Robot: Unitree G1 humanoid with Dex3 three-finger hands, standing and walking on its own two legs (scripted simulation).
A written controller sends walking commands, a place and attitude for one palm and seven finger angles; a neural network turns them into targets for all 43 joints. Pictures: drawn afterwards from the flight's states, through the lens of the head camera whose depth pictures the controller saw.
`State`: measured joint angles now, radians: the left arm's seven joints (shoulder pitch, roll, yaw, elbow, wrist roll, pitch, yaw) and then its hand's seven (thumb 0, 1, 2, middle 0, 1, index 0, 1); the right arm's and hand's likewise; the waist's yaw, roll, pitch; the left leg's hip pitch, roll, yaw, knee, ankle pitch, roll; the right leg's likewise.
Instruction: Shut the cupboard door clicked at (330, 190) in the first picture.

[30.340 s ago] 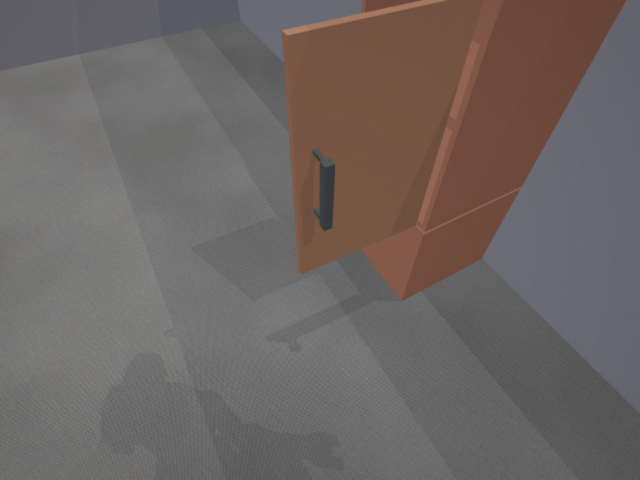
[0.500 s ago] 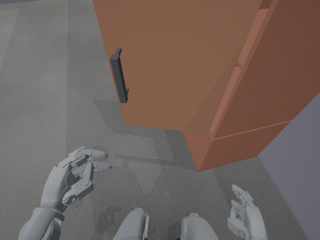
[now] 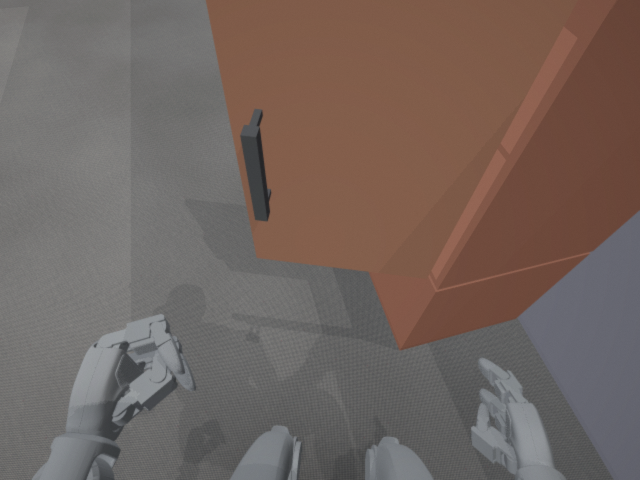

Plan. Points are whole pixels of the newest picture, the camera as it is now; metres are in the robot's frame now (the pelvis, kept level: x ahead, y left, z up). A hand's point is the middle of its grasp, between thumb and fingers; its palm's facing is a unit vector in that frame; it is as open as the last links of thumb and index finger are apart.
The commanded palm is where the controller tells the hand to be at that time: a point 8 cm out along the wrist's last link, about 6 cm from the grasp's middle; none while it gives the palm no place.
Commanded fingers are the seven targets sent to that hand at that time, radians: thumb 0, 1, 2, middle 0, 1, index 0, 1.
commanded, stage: raise the hand and make a fist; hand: left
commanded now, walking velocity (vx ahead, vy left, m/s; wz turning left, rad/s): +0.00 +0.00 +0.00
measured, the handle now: (260, 169) +0.52 +0.13 +0.05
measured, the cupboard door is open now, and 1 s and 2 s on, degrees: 67 67 67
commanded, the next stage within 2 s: bring the fist close to the handle in 0.72 s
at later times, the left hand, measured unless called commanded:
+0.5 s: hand (171, 368) +0.23 +0.18 +0.06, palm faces -0.04 -1.00 -0.03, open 3.1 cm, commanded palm +0.20 +0.23 +0.06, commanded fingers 0.00 0.90 0.90 -1.30 -1.50 -1.30 -1.50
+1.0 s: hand (194, 354) +0.24 +0.16 +0.05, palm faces -0.05 -1.00 -0.03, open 3.1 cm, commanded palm +0.24 +0.21 +0.06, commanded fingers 0.00 0.90 0.90 -1.30 -1.50 -1.30 -1.50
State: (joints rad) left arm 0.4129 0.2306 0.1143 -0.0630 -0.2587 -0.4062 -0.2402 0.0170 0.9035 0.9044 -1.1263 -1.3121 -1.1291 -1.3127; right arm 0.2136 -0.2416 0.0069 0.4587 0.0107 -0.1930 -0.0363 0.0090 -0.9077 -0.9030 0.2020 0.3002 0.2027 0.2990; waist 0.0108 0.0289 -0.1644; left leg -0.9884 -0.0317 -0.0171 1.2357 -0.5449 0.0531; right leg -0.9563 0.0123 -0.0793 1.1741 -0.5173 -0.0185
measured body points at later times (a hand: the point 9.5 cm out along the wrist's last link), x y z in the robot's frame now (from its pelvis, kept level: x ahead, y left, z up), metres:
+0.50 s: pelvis +0.00 -0.01 +0.00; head +0.07 +0.00 +0.45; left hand +0.22 +0.23 +0.06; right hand +0.18 -0.25 -0.07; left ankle +0.03 +0.08 -0.64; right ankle +0.03 -0.12 -0.64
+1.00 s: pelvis +0.00 -0.02 +0.00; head +0.07 -0.01 +0.44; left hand +0.24 +0.21 +0.06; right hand +0.19 -0.25 -0.08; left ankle +0.03 +0.08 -0.64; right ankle +0.03 -0.12 -0.64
